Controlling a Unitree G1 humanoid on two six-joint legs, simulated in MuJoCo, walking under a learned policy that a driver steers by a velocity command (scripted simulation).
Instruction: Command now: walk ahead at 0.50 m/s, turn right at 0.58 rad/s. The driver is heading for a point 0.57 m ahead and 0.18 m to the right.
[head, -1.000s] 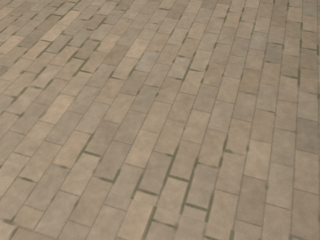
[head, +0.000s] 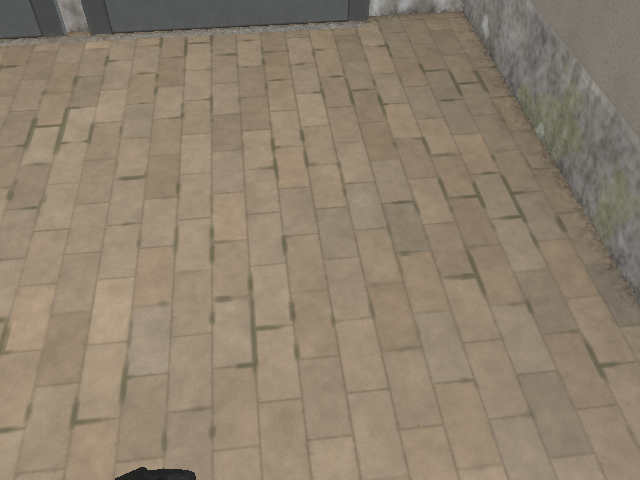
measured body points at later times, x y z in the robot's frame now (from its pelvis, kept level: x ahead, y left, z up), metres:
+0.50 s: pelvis +0.31 -0.03 -0.01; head +0.34 -0.04 +0.44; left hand +0.38 +0.22 -0.14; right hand +0.50 -0.33 -0.06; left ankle +0.48 +0.03 -0.73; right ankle +0.13 -0.10 -0.71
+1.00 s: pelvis +0.46 -0.13 +0.01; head +0.48 -0.16 +0.46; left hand +0.76 -0.04 -0.07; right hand +0.38 -0.40 -0.13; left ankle +0.50 +0.02 -0.68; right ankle +0.48 -0.26 -0.72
